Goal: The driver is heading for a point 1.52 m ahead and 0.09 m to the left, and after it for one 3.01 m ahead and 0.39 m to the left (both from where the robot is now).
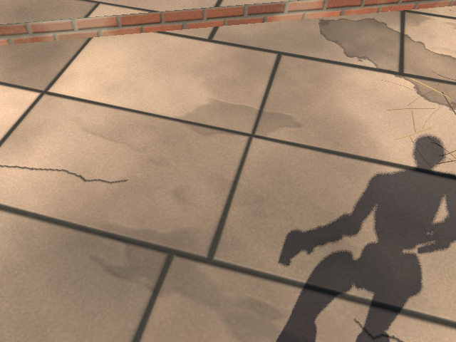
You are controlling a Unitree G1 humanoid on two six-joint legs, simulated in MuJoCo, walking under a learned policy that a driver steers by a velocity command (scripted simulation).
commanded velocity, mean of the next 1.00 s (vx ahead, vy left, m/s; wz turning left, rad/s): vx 0.31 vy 0.00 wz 0.00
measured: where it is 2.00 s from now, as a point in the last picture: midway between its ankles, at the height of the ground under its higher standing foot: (262, 231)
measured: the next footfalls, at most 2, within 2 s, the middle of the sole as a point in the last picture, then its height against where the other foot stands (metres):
right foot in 0.48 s outside the picture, level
left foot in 1.04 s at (216, 333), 0.12 m lower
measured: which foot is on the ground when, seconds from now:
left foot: down 0.00-0.50, up 0.52-1.00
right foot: down 0.00-0.20, up 0.22-0.46, down 0.48-1.00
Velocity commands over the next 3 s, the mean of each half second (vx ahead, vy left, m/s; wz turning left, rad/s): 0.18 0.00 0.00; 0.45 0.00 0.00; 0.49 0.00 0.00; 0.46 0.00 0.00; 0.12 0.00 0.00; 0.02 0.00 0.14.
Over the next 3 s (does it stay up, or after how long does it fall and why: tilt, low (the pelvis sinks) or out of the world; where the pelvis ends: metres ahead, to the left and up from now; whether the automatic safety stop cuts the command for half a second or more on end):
stays up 1.06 -0.09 -0.13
